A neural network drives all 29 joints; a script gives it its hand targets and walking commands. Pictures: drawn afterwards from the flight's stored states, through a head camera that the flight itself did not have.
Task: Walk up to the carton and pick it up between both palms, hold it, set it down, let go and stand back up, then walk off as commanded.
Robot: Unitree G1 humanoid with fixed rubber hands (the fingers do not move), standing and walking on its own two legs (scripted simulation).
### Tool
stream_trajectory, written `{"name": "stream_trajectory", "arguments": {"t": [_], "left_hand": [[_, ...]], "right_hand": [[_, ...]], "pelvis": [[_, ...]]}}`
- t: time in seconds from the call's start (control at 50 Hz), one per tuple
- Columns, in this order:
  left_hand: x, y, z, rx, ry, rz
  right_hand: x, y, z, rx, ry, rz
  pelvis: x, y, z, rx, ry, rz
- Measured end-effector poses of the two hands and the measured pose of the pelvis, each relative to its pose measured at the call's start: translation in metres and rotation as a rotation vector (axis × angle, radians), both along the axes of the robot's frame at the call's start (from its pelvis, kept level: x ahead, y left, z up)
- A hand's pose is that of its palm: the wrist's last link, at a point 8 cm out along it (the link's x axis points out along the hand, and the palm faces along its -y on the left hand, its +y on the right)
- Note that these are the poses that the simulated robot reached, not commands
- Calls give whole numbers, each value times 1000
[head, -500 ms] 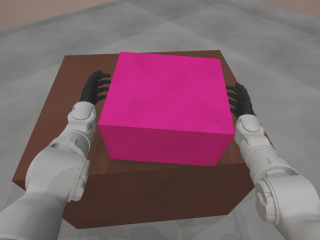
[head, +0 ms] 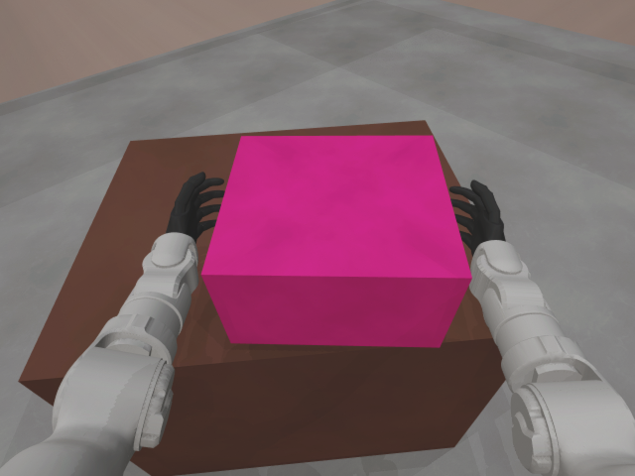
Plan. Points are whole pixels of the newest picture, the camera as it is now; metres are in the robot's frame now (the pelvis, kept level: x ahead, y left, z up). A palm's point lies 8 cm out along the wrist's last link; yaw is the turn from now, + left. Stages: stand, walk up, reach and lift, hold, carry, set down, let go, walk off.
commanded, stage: reach and lift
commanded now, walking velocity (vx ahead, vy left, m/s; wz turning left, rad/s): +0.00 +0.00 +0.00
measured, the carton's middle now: (335, 236) +0.46 -0.02 +0.05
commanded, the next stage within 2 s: hold in 1.82 s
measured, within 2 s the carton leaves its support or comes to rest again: neither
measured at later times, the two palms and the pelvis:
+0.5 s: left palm (171, 230) +0.39 +0.19 +0.15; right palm (497, 237) +0.36 -0.21 +0.13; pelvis +0.00 +0.00 +0.00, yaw +0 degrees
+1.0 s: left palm (148, 230) +0.36 +0.20 +0.18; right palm (499, 224) +0.36 -0.20 +0.16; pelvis +0.00 +0.00 +0.01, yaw +0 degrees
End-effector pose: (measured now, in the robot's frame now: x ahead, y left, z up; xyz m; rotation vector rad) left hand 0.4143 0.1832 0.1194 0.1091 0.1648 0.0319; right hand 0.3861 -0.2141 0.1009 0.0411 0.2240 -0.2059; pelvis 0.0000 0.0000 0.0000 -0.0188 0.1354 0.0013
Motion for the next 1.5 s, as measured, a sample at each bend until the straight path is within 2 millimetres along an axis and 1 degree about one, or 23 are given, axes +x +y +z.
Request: {"name": "stream_trajectory", "arguments": {"t": [0.1, 0.16, 0.28, 0.36, 0.48, 0.62, 0.76, 0.88, 1.12, 1.28, 1.5], "left_hand": [[-12, -5, -3, -18, 2, 5], [-19, -7, -1, -34, -7, 10], [-25, -4, 14, -50, -42, 16], [-27, -2, 24, -46, -42, 14], [-29, 2, 29, -45, -27, 17], [-31, 6, 42, -35, -46, 32], [-39, 9, 46, -26, -42, 54], [-49, 11, 55, -24, -60, 69], [-65, 13, 65, -25, -49, 82], [-66, 11, 63, -36, -31, 83], [-62, 13, 71, -41, -39, 95]], "right_hand": [[-11, -5, -4, 10, 0, 3], [-16, -7, 0, 8, -11, 4], [-21, -4, 16, 2, -46, 8], [-23, -2, 22, -8, -44, 9], [-24, 2, 29, -23, -30, 14], [-21, 6, 40, -26, -49, 26], [-20, 8, 47, -24, -50, 44], [-24, 10, 56, -24, -69, 56], [-35, 12, 63, -22, -65, 69], [-37, 11, 61, -15, -52, 70], [-29, 13, 70, -14, -64, 78]], "pelvis": [[1, -4, 2, 5, -38, 1], [0, -5, 3, 6, -50, 1], [-4, -4, 3, 5, -66, 1], [-5, -3, 4, 4, -79, 1], [-5, -2, 5, 3, -88, 1], [-2, -1, 5, 1, -92, 2], [1, -1, 6, 1, -101, 2], [1, -1, 6, 1, -115, 2], [-7, -1, 6, 1, -137, 3], [-8, -1, 6, 1, -138, 3], [-5, -1, 7, 2, -132, 3]]}}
